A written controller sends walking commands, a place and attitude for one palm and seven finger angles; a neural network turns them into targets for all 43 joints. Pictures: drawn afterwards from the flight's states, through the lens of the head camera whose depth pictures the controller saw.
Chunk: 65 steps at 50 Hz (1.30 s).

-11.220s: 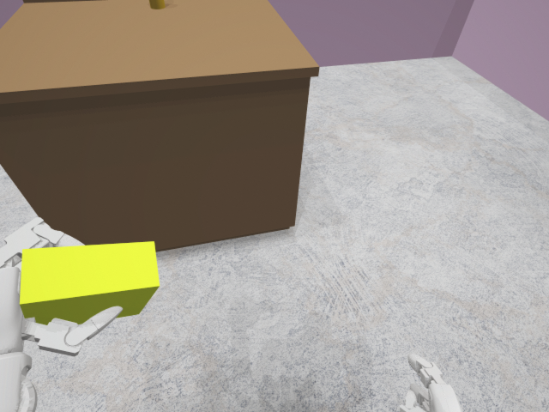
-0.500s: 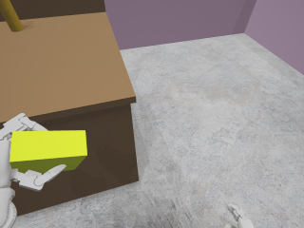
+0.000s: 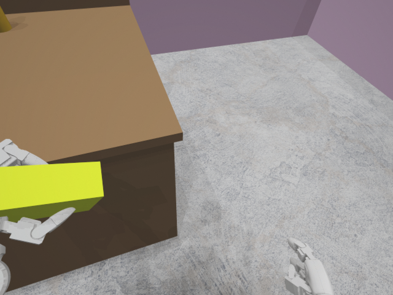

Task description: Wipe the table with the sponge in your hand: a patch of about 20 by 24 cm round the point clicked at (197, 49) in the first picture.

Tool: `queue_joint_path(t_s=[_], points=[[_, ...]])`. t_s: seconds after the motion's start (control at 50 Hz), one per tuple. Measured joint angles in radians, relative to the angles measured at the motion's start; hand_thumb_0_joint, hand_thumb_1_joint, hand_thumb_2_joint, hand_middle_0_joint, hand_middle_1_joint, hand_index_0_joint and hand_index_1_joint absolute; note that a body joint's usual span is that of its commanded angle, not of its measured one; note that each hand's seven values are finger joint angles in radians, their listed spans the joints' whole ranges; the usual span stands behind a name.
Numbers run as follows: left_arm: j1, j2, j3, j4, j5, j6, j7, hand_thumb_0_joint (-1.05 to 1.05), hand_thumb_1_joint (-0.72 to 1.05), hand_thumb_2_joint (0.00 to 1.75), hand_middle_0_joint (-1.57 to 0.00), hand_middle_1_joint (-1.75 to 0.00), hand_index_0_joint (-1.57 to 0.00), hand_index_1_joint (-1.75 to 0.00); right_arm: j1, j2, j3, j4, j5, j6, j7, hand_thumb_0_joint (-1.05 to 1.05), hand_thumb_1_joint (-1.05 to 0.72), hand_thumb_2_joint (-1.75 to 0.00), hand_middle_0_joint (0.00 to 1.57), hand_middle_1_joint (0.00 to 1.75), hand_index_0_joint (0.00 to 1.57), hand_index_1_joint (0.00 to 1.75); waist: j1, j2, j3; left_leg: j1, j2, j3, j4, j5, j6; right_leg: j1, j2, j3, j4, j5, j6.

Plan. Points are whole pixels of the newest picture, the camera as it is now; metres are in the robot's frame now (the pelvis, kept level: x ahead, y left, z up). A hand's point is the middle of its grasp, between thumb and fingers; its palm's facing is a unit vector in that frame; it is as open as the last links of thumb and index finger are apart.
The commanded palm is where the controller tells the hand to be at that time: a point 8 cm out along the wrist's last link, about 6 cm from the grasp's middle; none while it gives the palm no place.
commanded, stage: shuffle to correct the standing spot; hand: left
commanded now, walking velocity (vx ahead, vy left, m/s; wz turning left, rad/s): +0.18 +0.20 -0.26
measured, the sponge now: (66, 191) +0.24 +0.22 +0.15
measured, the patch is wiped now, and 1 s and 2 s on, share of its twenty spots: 0.00 0.00 0.05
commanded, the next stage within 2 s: come to a stop and stand still in 0.96 s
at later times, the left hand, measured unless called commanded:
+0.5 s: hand (37, 153) +0.29 +0.28 +0.16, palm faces +0.36 -0.85 -0.39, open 9.5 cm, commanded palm +0.24 +0.33 +0.18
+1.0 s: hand (24, 107) +0.39 +0.36 +0.16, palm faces +0.33 -0.84 -0.44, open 9.5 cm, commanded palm +0.34 +0.40 +0.18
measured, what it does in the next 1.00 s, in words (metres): walks ahead: left foot, then right foot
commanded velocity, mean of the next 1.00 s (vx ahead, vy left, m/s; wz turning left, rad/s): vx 0.12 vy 0.19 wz -0.11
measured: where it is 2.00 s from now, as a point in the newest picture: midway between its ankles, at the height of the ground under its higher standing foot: outside the picture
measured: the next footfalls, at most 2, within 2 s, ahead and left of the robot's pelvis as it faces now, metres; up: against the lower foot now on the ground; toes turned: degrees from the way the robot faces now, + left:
left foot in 0.48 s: +0.15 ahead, +0.18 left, +0.00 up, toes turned -5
right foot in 0.66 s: +0.13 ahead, -0.02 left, +0.00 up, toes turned -11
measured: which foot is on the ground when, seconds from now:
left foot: down 0.00-0.34, up 0.36-0.46, down 0.48-0.66, up 0.68-0.92, down 0.94-1.00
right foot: down 0.00-0.48, up 0.50-0.64, down 0.66-0.96, up 0.98-1.00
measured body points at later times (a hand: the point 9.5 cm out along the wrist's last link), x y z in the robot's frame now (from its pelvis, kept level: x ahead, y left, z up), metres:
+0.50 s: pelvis +0.06 +0.06 -0.03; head +0.09 +0.07 +0.42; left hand +0.27 +0.33 +0.18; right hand +0.23 -0.20 -0.10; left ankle +0.12 +0.19 -0.74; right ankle +0.02 -0.10 -0.73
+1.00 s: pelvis +0.15 +0.14 -0.02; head +0.19 +0.13 +0.43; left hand +0.37 +0.40 +0.19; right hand +0.30 -0.14 -0.11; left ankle +0.20 +0.27 -0.74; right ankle +0.09 -0.01 -0.73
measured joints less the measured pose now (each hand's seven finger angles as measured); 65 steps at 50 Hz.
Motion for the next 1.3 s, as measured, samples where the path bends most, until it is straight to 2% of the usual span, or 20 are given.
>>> queue_joint_path(t_s=[0.14,0.28,0.34,0.4,0.44,0.48,0.54,0.58,0.64,0.66,0.72,0.78,0.84,0.94,0.98,1.04,1.1,1.16,1.22,1.3], points=[[0.022,-0.016,-0.036,0.002,0.004,0.001,-0.001,-0.01,-0.44,1.0,-0.81,-1.34,-0.81,-1.35,-0.019,0.001,-0.003,-0.023,0.003,0.032,-0.003,0.02,-0.9,-0.9,0.21,0.3,0.2,0.3,0.009,0.008,-0.039,0.0,-0.016,0.025,0.071,-0.073,0.024,-0.022,-0.017,0.025,0.104,-0.081,0.018],[-0.012,-0.011,-0.027,0.018,0.004,0.024,0.001,-0.01,-0.44,1.0,-0.81,-1.34,-0.81,-1.35,-0.008,0.01,-0.001,-0.047,0.005,0.042,0.004,0.02,-0.9,-0.9,0.21,0.3,0.2,0.3,0.003,0.026,-0.022,0.025,-0.031,0.042,0.106,-0.125,0.039,-0.016,-0.034,0.037,0.176,-0.152,0.014],[-0.016,0.007,-0.03,-0.01,0.002,0.02,0.001,-0.01,-0.44,1.0,-0.81,-1.34,-0.81,-1.35,-0.005,0.01,-0.006,-0.039,0.015,0.056,0.019,0.02,-0.9,-0.9,0.21,0.3,0.2,0.3,-0.01,0.044,-0.01,-0.06,-0.011,0.026,0.277,-0.112,-0.015,-0.005,-0.024,0.015,0.166,-0.154,0.026],[0.003,0.015,-0.025,-0.06,0.0,-0.005,0.006,-0.01,-0.44,1.0,-0.81,-1.34,-0.81,-1.35,-0.008,0.0,-0.013,-0.01,0.021,0.074,0.034,0.02,-0.9,-0.9,0.21,0.3,0.2,0.3,0.005,0.027,0.003,-0.208,0.005,-0.026,0.536,-0.221,-0.04,-0.006,-0.026,0.027,0.176,-0.167,0.038],[0.024,0.009,-0.013,-0.097,0.002,-0.018,0.012,-0.01,-0.44,1.0,-0.81,-1.34,-0.81,-1.35,-0.01,-0.007,-0.018,0.004,0.02,0.084,0.04,0.02,-0.9,-0.9,0.21,0.3,0.2,0.3,0.016,0.008,0.009,-0.235,0.045,-0.056,0.469,-0.205,-0.04,-0.012,-0.035,0.056,0.196,-0.18,0.053],[0.037,0.001,-0.003,-0.123,-0.001,-0.024,0.012,-0.01,-0.44,1.0,-0.81,-1.34,-0.81,-1.35,-0.005,-0.025,-0.025,-0.004,0.024,0.085,0.032,0.02,-0.9,-0.9,0.21,0.3,0.2,0.3,0.014,0.012,0.017,-0.189,0.077,-0.083,0.273,-0.107,-0.041,-0.023,-0.045,0.079,0.261,-0.22,0.063],[0.004,0.022,0.027,-0.086,0.002,-0.02,0.009,-0.01,-0.44,1.01,-0.81,-1.34,-0.81,-1.35,-0.022,-0.002,-0.05,0.004,0.023,0.065,0.007,0.02,-0.9,-0.9,0.2,0.3,0.2,0.3,0.019,-0.014,0.046,-0.171,0.052,-0.026,0.296,-0.091,-0.059,-0.111,-0.055,0.124,0.515,-0.317,0.042],[-0.028,0.038,0.041,-0.031,0.007,-0.007,0.006,-0.01,-0.44,1.01,-0.81,-1.34,-0.81,-1.35,-0.022,0.029,-0.043,0.014,0.02,0.043,0.001,0.02,-0.9,-0.9,0.2,0.3,0.2,0.3,0.013,-0.03,0.048,-0.143,0.033,0.004,0.262,-0.085,-0.051,-0.155,-0.049,0.104,0.598,-0.345,0.033],[-0.041,0.035,0.04,0.003,0.01,0.016,0.008,-0.01,-0.44,1.01,-0.81,-1.34,-0.81,-1.35,-0.004,0.048,-0.012,0.013,0.022,0.015,0.008,0.02,-0.91,-0.9,0.2,0.3,0.2,0.3,-0.008,-0.01,0.039,-0.104,0.025,0.018,0.2,-0.064,-0.048,-0.11,-0.034,0.013,0.377,-0.271,0.026],[-0.034,0.035,0.034,-0.001,0.012,0.017,0.009,-0.01,-0.44,1.01,-0.81,-1.34,-0.81,-1.35,0.005,0.046,-0.003,0.006,0.022,0.009,0.012,0.02,-0.9,-0.9,0.2,0.3,0.2,0.3,-0.022,0.008,0.033,-0.107,0.025,0.012,0.208,-0.071,-0.045,-0.08,-0.026,-0.006,0.284,-0.19,-0.002],[0.005,0.015,-0.013,-0.022,0.002,0.012,-0.004,-0.01,-0.44,1.01,-0.81,-1.34,-0.81,-1.35,0.015,0.03,-0.003,0.032,0.028,0.03,0.027,0.02,-0.9,-0.9,0.2,0.3,0.2,0.3,-0.059,0.055,0.021,-0.177,0.019,-0.017,0.43,-0.095,-0.048,-0.036,-0.025,-0.04,0.231,-0.163,-0.029],[0.085,0.01,-0.023,-0.04,-0.003,-0.01,-0.014,-0.01,-0.44,1.01,-0.81,-1.34,-0.81,-1.35,0.027,0.016,-0.013,0.052,0.032,0.057,0.03,0.02,-0.9,-0.9,0.21,0.3,0.2,0.3,-0.058,0.053,0.002,-0.249,0.026,-0.013,0.584,-0.088,-0.066,0.003,-0.037,-0.029,0.147,-0.148,-0.012],[0.124,0.03,0.002,-0.027,0.006,-0.033,-0.004,-0.01,-0.44,1.01,-0.81,-1.34,-0.81,-1.35,0.032,-0.002,-0.031,0.052,0.031,0.07,0.021,0.02,-0.9,-0.9,0.21,0.3,0.2,0.3,-0.036,0.033,0.01,-0.26,0.056,-0.013,0.495,-0.073,-0.062,0.026,-0.061,-0.007,0.098,-0.129,0.008],[0.077,0.01,0.015,-0.035,-0.01,-0.015,0.017,-0.01,-0.44,1.01,-0.81,-1.34,-0.81,-1.35,0.016,-0.049,-0.066,0.039,0.031,0.06,-0.001,0.02,-0.9,-0.9,0.2,0.3,0.2,0.3,-0.002,0.02,0.052,-0.122,0.081,0.015,0.119,0.101,-0.036,0.048,-0.111,0.018,0.156,-0.181,0.061],[0.048,0.006,0.016,-0.054,-0.022,-0.004,0.021,-0.01,-0.44,1.01,-0.81,-1.34,-0.81,-1.35,-0.01,-0.052,-0.084,0.028,0.035,0.054,-0.009,0.02,-0.9,-0.9,0.2,0.3,0.2,0.3,0.001,0.015,0.056,-0.101,0.069,0.024,0.117,0.021,-0.059,0.003,-0.13,0.036,0.275,-0.228,0.064],[-0.003,0.015,0.016,-0.052,-0.019,0.022,0.024,-0.01,-0.44,1.01,-0.81,-1.34,-0.81,-1.35,-0.055,-0.012,-0.083,0.011,0.037,0.039,-0.011,0.02,-0.91,-0.9,0.2,0.3,0.2,0.3,0.004,-0.015,0.069,-0.103,0.043,0.044,0.16,-0.025,-0.061,-0.074,-0.12,0.07,0.433,-0.311,0.049],[-0.005,0.024,0.01,-0.062,-0.01,0.047,0.027,-0.01,-0.44,1.01,-0.81,-1.34,-0.81,-1.35,-0.076,0.022,-0.049,-0.016,0.038,0.017,-0.002,0.02,-0.91,-0.9,0.2,0.3,0.2,0.3,-0.006,-0.008,0.061,-0.1,0.035,0.043,0.169,-0.031,-0.055,-0.061,-0.092,0.016,0.301,-0.214,0.036],[0.024,0.003,-0.015,-0.076,-0.008,0.055,0.019,-0.01,-0.44,1.01,-0.81,-1.34,-0.81,-1.35,-0.076,0.031,-0.019,-0.014,0.033,0.019,0.002,0.02,-0.91,-0.9,0.2,0.3,0.2,0.3,-0.018,0.051,0.039,-0.1,0.054,0.007,0.195,-0.048,-0.058,-0.014,-0.063,-0.016,0.226,-0.161,0.023],[0.059,-0.016,-0.025,-0.097,-0.016,0.062,0.019,-0.01,-0.44,1.01,-0.81,-1.34,-0.81,-1.35,-0.056,0.046,0.002,0.006,0.034,0.039,-0.002,0.02,-0.9,-0.9,0.2,0.3,0.2,0.3,0.002,0.046,0.0,-0.071,0.047,-0.002,0.164,-0.03,-0.066,0.017,-0.056,-0.004,0.155,-0.15,0.034],[0.014,-0.021,-0.022,-0.05,-0.01,0.091,0.024,-0.01,-0.44,1.01,-0.81,-1.34,-0.81,-1.35,-0.036,0.064,0.014,0.021,0.028,0.056,-0.03,0.02,-0.9,-0.9,0.21,0.3,0.2,0.3,0.026,0.013,-0.013,-0.005,0.028,0.017,0.039,-0.023,-0.028,0.033,-0.065,0.026,0.112,-0.109,0.043]])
